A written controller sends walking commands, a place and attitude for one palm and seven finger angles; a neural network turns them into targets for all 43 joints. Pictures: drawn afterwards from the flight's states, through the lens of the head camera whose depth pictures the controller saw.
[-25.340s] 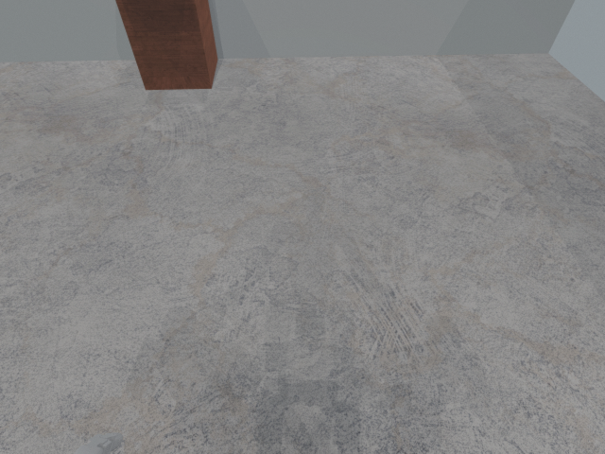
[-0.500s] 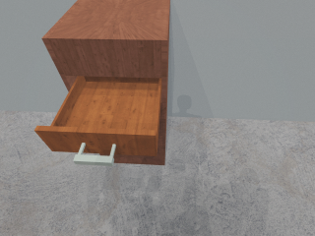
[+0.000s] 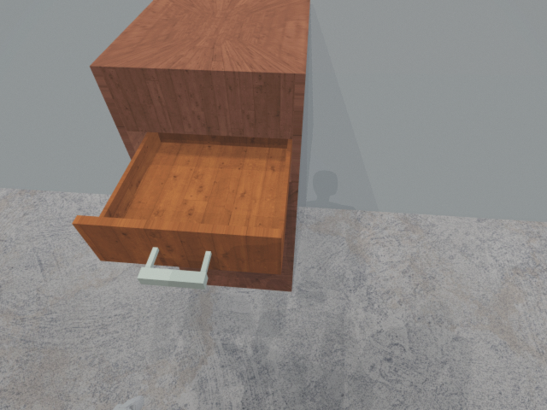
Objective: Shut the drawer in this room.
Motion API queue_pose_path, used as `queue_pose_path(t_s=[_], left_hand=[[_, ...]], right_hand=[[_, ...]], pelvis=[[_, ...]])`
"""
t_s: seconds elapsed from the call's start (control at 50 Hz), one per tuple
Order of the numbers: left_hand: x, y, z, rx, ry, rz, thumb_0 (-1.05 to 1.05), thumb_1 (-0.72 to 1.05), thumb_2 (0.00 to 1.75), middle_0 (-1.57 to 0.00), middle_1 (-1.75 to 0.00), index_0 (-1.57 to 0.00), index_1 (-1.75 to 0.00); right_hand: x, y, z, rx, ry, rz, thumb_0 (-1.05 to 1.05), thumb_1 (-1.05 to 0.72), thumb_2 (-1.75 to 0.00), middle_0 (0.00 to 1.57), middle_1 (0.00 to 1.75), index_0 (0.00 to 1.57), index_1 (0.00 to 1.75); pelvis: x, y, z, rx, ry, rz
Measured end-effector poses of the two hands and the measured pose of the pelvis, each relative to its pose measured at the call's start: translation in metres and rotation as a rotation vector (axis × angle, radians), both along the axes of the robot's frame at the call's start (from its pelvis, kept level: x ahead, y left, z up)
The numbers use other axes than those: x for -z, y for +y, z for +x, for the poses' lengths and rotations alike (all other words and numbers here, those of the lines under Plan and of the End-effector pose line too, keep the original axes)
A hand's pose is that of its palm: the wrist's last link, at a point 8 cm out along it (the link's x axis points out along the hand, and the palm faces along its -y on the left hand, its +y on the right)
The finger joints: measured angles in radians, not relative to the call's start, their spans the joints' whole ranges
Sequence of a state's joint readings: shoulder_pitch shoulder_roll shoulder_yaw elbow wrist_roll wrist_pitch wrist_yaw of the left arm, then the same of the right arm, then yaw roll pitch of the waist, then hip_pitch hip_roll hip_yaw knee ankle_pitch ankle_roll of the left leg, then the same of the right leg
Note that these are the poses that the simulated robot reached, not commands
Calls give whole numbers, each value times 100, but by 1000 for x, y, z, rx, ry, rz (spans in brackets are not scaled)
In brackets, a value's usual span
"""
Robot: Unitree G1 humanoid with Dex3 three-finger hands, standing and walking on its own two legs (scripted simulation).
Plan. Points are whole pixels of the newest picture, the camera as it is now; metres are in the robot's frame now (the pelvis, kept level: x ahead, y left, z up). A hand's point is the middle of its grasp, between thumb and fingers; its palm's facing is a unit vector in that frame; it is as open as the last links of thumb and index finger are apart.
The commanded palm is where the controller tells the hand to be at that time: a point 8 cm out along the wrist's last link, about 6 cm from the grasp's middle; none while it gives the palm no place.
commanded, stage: raise the hand and make a fist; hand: left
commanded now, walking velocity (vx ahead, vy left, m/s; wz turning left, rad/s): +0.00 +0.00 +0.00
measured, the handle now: (177, 266) +0.37 +0.21 -0.07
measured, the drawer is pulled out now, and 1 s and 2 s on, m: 0.28 0.28 0.28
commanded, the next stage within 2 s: bring the fist close to the handle in 1.80 s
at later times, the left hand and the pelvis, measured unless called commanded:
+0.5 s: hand out of the picture +0.13 +0.17 -0.03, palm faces +0.02 -1.00 -0.06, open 5.0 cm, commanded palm +0.11 +0.22 -0.03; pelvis -0.05 -0.01 -0.10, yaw +4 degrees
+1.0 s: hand (160, 384) +0.16 +0.17 -0.01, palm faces -0.04 -1.00 -0.04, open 3.1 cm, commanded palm +0.13 +0.22 +0.01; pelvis -0.03 +0.01 -0.07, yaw +3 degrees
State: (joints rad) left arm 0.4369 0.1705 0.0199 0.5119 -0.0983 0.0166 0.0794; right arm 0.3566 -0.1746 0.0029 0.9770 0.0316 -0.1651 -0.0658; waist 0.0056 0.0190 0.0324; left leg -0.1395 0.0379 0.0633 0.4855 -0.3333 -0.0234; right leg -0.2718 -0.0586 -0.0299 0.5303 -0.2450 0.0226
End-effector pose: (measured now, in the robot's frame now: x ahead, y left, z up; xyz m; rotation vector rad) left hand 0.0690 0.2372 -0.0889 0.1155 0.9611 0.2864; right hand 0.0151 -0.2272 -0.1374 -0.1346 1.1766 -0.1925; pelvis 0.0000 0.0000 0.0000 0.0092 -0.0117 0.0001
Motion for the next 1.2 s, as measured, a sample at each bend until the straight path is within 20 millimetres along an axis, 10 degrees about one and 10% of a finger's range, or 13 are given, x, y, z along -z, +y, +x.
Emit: queue_pose_path(t_s=[0.08,0.16,0.36,0.56,0.78,0.96,1.2], left_hand=[[-63,-4,72,65,-492,-3,3,94,90,-25,-35,-24,-35],[-94,-27,101,222,-887,-102,2,93,90,-30,-42,-30,-42],[-33,-23,37,242,-830,-144,2,90,90,-49,-62,-49,-62],[-62,-17,53,361,-948,-94,2,90,90,-69,-83,-69,-83],[-77,-7,71,317,-855,-92,2,90,90,-91,-107,-90,-107],[-84,-14,68,334,-884,-106,2,90,90,-109,-127,-108,-126],[-106,-20,76,320,-904,-73,2,90,90,-132,-151,-131,-151]], right_hand=[[-17,-20,54,-66,-289,-59,2,-92,-90,20,30,20,30],[-43,-34,113,-145,-561,-104,2,-92,-90,20,30,20,30],[-57,-15,203,-293,-822,-120,1,-91,-90,20,30,20,30],[14,34,159,-319,-632,35,1,-91,-90,20,30,20,30],[14,6,89,-150,-465,-28,2,-90,-90,21,30,21,30],[-13,-10,117,-186,-543,-112,2,-91,-90,20,30,20,30],[-33,32,173,-257,-660,-4,2,-91,-90,20,30,20,30]], pelvis=[[9,1,-11,-36,53,3],[30,-1,-21,-22,132,12],[83,-10,-35,-41,215,-6],[98,-9,-49,-72,234,-57],[76,1,-43,-49,229,-36],[71,8,-33,-54,219,-40],[63,8,-17,-58,200,-44]])
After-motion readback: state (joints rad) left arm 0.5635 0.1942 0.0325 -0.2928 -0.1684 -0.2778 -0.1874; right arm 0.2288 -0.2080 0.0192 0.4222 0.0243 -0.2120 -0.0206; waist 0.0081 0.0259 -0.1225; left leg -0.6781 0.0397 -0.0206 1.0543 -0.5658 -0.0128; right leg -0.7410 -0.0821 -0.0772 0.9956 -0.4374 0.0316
